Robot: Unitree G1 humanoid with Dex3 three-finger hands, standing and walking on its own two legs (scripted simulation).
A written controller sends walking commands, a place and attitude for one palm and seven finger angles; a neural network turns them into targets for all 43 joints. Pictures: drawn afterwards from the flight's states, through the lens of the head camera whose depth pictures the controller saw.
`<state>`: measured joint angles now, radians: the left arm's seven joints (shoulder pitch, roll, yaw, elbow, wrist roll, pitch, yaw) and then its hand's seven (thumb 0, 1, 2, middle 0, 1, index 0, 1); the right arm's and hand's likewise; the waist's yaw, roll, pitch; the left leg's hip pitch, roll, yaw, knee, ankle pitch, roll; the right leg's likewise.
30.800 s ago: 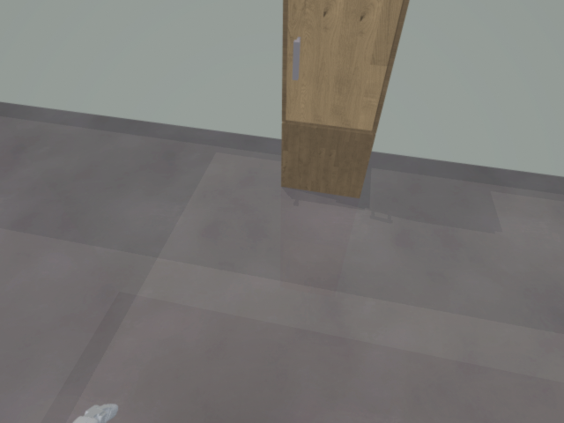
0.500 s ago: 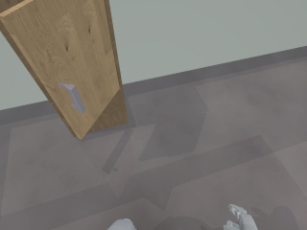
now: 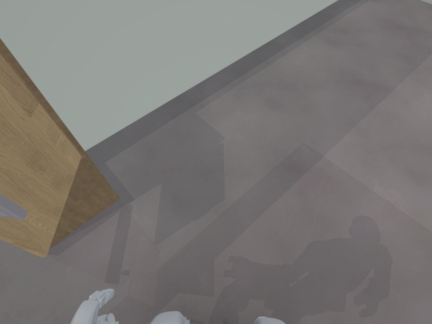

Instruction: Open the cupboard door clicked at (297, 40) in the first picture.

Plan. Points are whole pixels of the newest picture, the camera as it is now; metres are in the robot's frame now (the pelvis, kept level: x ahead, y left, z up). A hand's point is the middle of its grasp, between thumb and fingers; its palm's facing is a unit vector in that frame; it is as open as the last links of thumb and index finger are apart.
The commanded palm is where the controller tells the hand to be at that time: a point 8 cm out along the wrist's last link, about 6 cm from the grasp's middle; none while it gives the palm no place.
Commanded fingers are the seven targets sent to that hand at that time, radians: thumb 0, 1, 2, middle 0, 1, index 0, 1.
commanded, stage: walk to a spot facing it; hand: left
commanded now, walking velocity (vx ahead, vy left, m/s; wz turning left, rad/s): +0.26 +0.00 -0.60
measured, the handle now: out of the picture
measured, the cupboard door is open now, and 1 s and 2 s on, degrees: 48 48 48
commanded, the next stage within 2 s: turn to face it in 1.52 s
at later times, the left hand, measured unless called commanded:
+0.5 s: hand (148, 266) +0.24 +0.17 -0.15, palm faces -0.28 -0.95 -0.16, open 7.4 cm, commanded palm none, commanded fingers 0.00 0.90 0.90 -0.20 -0.30 -0.20 -0.30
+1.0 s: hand (223, 196) +0.42 +0.00 -0.15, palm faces -0.46 -0.86 -0.21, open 7.3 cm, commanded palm none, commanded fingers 0.00 0.90 0.90 -0.20 -0.30 -0.20 -0.30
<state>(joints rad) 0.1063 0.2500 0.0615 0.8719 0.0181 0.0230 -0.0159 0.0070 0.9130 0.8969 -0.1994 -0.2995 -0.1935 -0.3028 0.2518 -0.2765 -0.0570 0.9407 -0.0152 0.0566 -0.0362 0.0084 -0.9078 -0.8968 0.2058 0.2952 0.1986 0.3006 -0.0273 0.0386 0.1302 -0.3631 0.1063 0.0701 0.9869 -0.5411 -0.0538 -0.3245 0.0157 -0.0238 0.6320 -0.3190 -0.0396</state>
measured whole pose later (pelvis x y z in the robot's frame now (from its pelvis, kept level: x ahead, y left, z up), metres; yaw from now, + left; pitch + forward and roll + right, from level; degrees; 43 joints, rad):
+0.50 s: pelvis +0.11 +0.00 +0.02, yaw -17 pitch +3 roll -2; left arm 0.18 0.24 0.09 0.92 0.03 0.03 -0.06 0.01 0.91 0.90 -0.20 -0.30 -0.19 -0.30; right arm 0.38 -0.17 -0.01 0.94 -0.04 -0.06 -0.03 0.00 -0.91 -0.90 0.21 0.30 0.20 0.30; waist -0.01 -0.03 0.05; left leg -0.11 0.09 0.17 0.39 -0.32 -0.02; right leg -0.60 -0.04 -0.03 1.10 -0.28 0.00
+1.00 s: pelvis +0.29 -0.14 +0.02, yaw -30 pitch +1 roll +0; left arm 0.26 0.19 0.06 1.01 0.01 -0.06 -0.01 0.00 0.93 0.90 -0.20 -0.30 -0.20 -0.30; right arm 0.17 -0.17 -0.04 0.95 -0.03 -0.02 0.00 0.01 -0.91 -0.90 0.20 0.29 0.20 0.30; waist -0.01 -0.01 0.06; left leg -0.60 0.14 0.03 0.94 -0.21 -0.05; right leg -0.13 0.09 -0.05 0.36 -0.26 -0.11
